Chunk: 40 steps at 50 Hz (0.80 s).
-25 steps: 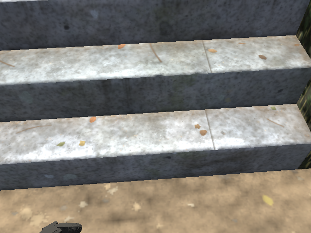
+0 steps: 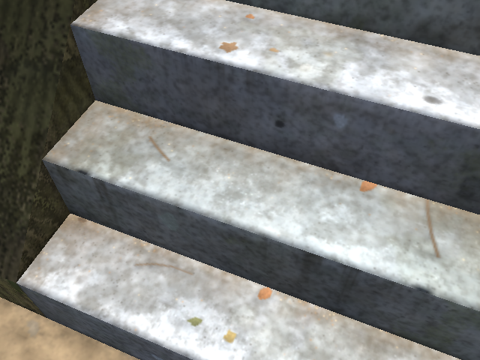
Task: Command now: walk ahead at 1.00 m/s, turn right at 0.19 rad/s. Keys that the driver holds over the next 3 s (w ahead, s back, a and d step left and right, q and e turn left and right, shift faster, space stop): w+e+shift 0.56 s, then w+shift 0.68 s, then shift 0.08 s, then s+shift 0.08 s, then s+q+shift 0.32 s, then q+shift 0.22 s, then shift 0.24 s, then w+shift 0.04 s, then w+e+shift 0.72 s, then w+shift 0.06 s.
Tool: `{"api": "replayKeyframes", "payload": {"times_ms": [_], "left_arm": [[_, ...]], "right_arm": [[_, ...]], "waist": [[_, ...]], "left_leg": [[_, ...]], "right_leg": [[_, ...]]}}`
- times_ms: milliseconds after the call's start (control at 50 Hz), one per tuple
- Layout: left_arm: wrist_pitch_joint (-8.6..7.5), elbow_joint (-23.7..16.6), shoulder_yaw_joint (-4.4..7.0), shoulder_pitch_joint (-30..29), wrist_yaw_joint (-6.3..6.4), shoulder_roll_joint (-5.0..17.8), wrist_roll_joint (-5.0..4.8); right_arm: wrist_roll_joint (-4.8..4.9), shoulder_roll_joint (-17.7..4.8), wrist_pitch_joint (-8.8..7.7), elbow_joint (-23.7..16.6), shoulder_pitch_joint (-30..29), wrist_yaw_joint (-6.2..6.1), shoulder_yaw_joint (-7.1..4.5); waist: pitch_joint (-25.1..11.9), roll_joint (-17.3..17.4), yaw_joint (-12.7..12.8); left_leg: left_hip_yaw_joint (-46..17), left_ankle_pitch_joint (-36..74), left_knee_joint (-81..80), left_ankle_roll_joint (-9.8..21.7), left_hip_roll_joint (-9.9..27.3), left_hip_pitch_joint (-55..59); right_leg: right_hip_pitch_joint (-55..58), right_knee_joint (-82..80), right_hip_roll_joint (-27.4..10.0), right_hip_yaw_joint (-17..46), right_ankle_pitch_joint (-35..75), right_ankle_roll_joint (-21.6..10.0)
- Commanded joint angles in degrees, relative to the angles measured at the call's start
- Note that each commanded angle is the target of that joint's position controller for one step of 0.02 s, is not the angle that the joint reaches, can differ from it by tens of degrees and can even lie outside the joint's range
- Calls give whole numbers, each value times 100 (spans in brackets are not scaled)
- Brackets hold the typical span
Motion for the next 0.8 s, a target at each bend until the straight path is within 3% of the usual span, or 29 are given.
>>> {"api": "replayKeyframes", "payload": {"times_ms": [20, 40, 60, 100, 160, 220, 240, 260, 280, 300, 320, 340, 360, 380, 400, 420, 440, 460, 480, 540, 600, 640, 660, 680, 700, 740, 760, 780, 800], "left_arm": [[173, -15, 199, 656, -67, 619, -27], [168, -76, 213, 466, -69, 586, -62], [236, 183, 218, 752, 10, 363, -65], [294, -95, 286, 214, 264, 183, -80], [240, -960, 124, -1625, 445, -151, -166], [273, -1531, -136, -2514, 347, -455, -68], [330, -1714, -244, -2599, 305, -498, -53], [430, -1747, -311, -2306, 236, -542, 84], [555, -1485, -245, -1316, 187, -90, 109], [612, -1173, -133, -583, 198, 257, 114], [650, -718, 109, 603, 191, 549, 93], [537, -390, 260, 851, 117, 842, 111], [484, -395, 581, 1268, 92, 1523, 17], [617, -576, 700, 292, 245, 1721, 178], [758, -684, 762, -162, 370, 1496, 226], [719, -378, 656, -52, 404, 1253, 240], [637, -86, 464, -92, 436, 714, 309], [513, 169, 343, -153, 420, 418, 325], [346, 260, 317, -250, 350, 363, 334], [-35, 592, 362, 99, 110, 589, -6], [-238, 762, 481, 942, 37, 731, 65], [-321, 774, 568, 1249, 38, 725, 54], [-355, 725, 591, 1207, 79, 734, 43], [-313, 773, 606, 1241, 93, 701, -71], [-284, 750, 601, 1178, 156, 673, -76], [-181, 401, 670, 49, 275, 828, -270], [-301, 245, 708, 135, 238, 1120, -464], [-443, 165, 861, 74, 181, 1556, -371], [-579, 154, 983, -199, 65, 1762, -307]], "right_arm": [[24, -653, -354, -261, 89, 9, -141], [45, -584, -359, -268, 104, 23, -123], [-29, -606, -358, -149, 386, 7, -147], [-78, -768, -315, 104, 999, 31, -213], [-201, -525, -234, 553, 1537, -43, -77], [-78, -195, -281, 880, 1643, -83, 134], [4, -175, -300, 861, 1538, -74, 180], [3, -418, -245, 788, 993, -203, 173], [164, -881, -257, 294, 450, -237, 68], [536, -1407, -319, 61, 77, -430, -45], [668, -1686, -240, -190, -4, -490, -152], [691, -1410, -177, -642, 38, -537, -168], [534, -1458, -270, -993, 48, -359, -172], [-32, -825, -470, -1132, -610, -2, -4], [-296, -425, -486, -1502, -786, 190, 46], [-342, -36, -354, -1671, -1063, 226, 170], [-398, 436, -218, -1840, -1171, 175, 323], [-457, 762, -45, -1935, -1226, 114, 427], [-429, 797, 48, -1902, -1041, 30, 452], [-381, 826, 122, -1895, -1152, -182, 495], [-336, 1159, 9, -2144, -2030, -199, 492], [-267, 1292, -116, -2520, -2626, -270, 538], [-193, 1274, -135, -2724, -2895, -275, 552], [-213, 1327, -55, -2956, -3224, -303, 637], [-86, 1162, 49, -3083, -3387, -287, 598], [-15, 1290, 295, -2880, -2364, -233, 674], [21, 891, 322, -2357, -1404, -257, 458], [105, 363, 363, -2069, -43, -296, 116], [271, -207, 312, -1862, 771, -272, -149]], "waist": [[-568, 31, 118], [-578, 75, 80], [-888, 626, 0], [-773, 773, -178], [224, 134, -281], [643, -162, -55], [586, -143, 16], [71, 103, 455], [-621, 434, 822], [-1382, 722, 1252], [-2173, 1340, 1534], [-2559, 771, 1282], [-3574, -602, 1309], [-4440, -1925, 800], [-4392, -860, 404], [-2961, 49, 251], [-1590, 350, -111], [-667, 631, -467], [-491, 383, -590], [-207, 493, -590], [-325, -494, 122], [33, -495, 330], [140, -419, 273], [61, -289, 249], [38, -425, 279], [-993, -759, -429], [-1830, -724, -638], [-2616, -875, -1237], [-3028, -779, -1760]], "left_leg": [[-827, 5290, -1341, 66, 1928, 355], [-497, 5469, -1366, -177, 1815, 462], [-429, 6301, -1061, -132, 1928, 1101], [-764, 5485, -761, 191, 2582, 2147], [-617, 3901, -1010, -19, 2763, 2632], [248, 3613, -1601, -741, 2306, 1951], [707, 4241, -2009, -954, 1993, 1238], [1149, 6345, -2272, -1007, 1891, 342], [1293, 9492, -1965, -770, 1851, -272], [857, 11724, -1054, -619, 2241, -72], [757, 14591, 363, -296, 2638, 552], [566, 14636, 2554, -575, 2419, -118], [-150, 9388, 6180, -760, 1484, -1822], [-702, 2387, 8060, -808, 160, -2358], [-1432, 2136, 8970, -607, 169, -2521], [-1554, 1724, 9105, -599, 399, -3008], [-1479, 1503, 9331, -599, 401, -3383], [-1428, 1054, 9202, -651, 559, -3665], [-1319, 421, 9675, -649, 537, -4088], [-1018, -72, 8576, -685, 965, -4528], [-481, -526, 10903, -638, 882, -6326], [-903, -1186, 11284, -575, 1064, -7663], [-882, -1137, 10714, -593, 1147, -7597], [-817, -969, 9208, -577, 1256, -6923], [-445, -730, 8453, -665, 1293, -6249], [-5, -809, 6188, -290, 1328, -1894], [472, -1824, 6175, -360, 721, -500], [287, -2623, 5928, -462, 513, 250], [136, -2798, 4500, -482, 301, 231]], "right_leg": [[73, -285, 95, -127, 386, -107], [-77, -596, 104, -148, 732, -157], [-489, 974, 342, -491, 482, -234], [-2969, 4471, 550, -233, -798, -507], [-5547, 5920, 696, 55, -1778, -848], [-5525, 4804, 739, -588, -2137, -865], [-4663, 3454, 742, -1181, -1970, -801], [-2860, 2703, 707, -1269, -1542, -922], [-728, 1499, 1024, -1759, -1261, -904], [576, 682, 1190, -1497, -1289, -862], [1226, 934, 1805, -1837, -2013, -846], [2211, -107, 1997, -1242, -2189, -1381], [3740, -1930, 1219, 1409, -2121, -2412], [3878, -4594, 618, 4080, -2000, -2246], [3133, -5627, 477, 5139, -3656, -2034], [1808, -5884, 293, 5210, -3717, -1744], [376, -5718, 481, 4905, -3328, -1676], [-582, -5486, 700, 4093, -2743, -1596], [-609, -5343, 847, 3566, -2344, -1611], [-238, -5238, 1173, 1958, -1217, -1483], [1127, -5816, 539, 2799, -1012, -1987], [2050, -6037, 53, 3223, -1276, -1772], [1946, -6298, -13, 3093, -1139, -1638], [1539, -6795, 108, 2834, -1036, -1503], [1191, -7412, 19, 2631, -479, -1631], [-462, -8443, -121, 1169, 2372, -1636], [142, -7884, -347, 747, 6497, -1704], [1175, -6626, -552, 729, 9927, -1559], [2165, -4922, -734, 724, 11196, -1547]]}}
Next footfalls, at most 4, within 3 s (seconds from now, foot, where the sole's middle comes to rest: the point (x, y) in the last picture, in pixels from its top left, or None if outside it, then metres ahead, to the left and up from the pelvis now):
0.36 right None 0.39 -0.14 -0.54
0.82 left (273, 196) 0.67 -0.02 -0.32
1.40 right None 0.77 -0.42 -0.10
1.90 left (339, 65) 0.84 -0.14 -0.10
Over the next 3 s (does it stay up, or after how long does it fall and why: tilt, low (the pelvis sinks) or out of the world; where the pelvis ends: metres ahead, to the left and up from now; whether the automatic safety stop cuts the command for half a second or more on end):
stays up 1.01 -0.34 0.88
